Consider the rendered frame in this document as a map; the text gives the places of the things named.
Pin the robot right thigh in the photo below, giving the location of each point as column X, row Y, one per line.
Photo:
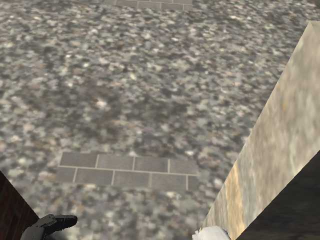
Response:
column 211, row 233

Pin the left robot hand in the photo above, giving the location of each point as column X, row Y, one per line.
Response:
column 48, row 225

